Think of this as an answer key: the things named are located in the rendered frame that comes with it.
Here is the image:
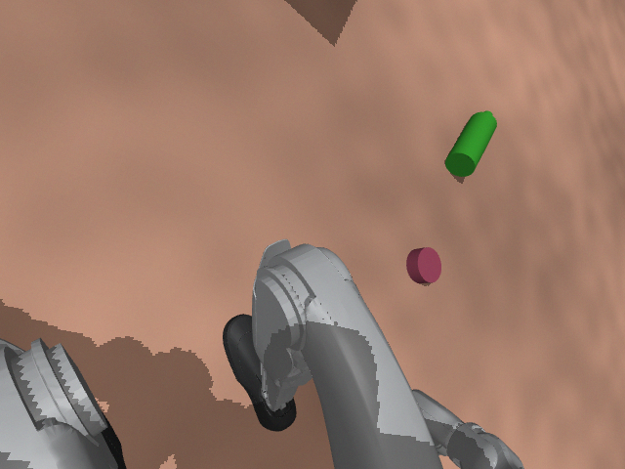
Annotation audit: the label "right robot arm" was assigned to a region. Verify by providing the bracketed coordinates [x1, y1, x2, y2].
[447, 422, 524, 469]

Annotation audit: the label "right robot hand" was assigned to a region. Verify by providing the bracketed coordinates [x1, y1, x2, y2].
[412, 389, 465, 456]

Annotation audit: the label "right robot foot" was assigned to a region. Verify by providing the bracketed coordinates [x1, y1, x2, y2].
[223, 315, 296, 432]

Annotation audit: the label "left robot foot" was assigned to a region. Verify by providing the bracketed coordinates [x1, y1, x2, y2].
[101, 414, 127, 469]

